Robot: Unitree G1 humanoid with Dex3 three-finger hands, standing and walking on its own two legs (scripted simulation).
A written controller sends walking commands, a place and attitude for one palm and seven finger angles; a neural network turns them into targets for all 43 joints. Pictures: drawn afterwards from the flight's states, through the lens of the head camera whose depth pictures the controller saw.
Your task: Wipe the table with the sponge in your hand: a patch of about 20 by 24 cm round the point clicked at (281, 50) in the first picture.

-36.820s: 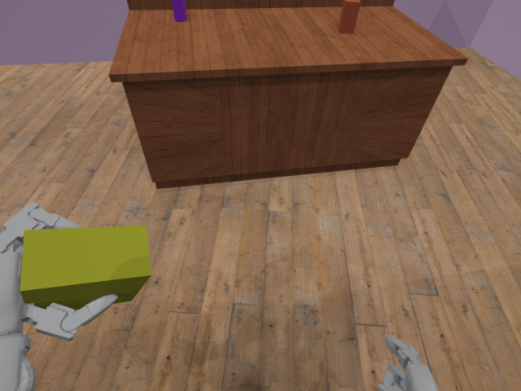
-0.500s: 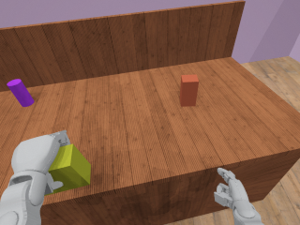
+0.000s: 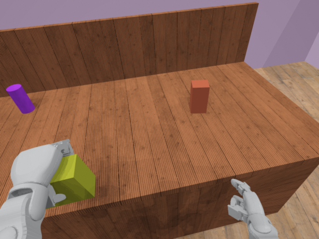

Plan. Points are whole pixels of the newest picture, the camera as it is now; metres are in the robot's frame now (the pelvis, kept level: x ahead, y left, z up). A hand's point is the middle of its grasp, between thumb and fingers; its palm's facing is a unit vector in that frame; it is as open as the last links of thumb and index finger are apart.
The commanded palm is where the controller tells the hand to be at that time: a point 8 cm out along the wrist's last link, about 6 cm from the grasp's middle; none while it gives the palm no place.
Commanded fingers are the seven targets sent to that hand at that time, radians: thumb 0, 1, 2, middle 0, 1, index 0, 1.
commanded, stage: step back with the hand held close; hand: left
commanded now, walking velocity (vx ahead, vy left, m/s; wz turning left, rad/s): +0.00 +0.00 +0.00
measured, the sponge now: (63, 186) +0.19 +0.28 +0.06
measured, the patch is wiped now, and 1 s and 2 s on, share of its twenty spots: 1.00 1.00 1.00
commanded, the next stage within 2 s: stop stepping back and stand still in 1.62 s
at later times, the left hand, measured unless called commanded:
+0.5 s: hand (56, 158) +0.20 +0.27 +0.15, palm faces +0.33 -0.83 -0.44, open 10.1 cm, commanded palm +0.15 +0.30 +0.17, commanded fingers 0.00 0.10 1.30 -1.20 -1.60 -1.20 -1.60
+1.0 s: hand (44, 176) +0.16 +0.27 +0.16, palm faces +0.39 -0.85 -0.34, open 10.1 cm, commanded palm +0.11 +0.31 +0.17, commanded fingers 0.00 0.10 1.30 -1.20 -1.60 -1.20 -1.60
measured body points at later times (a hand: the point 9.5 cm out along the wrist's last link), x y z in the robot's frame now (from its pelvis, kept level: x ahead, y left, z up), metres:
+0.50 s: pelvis -0.01 +0.02 -0.02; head +0.01 +0.04 +0.43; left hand +0.18 +0.31 +0.18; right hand +0.13 -0.23 -0.10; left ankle +0.05 +0.11 -0.74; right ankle +0.00 -0.11 -0.74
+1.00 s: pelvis -0.05 +0.02 -0.03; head -0.04 +0.06 +0.42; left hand +0.13 +0.31 +0.17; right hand +0.15 -0.20 -0.08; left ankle +0.05 +0.11 -0.74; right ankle +0.00 -0.11 -0.74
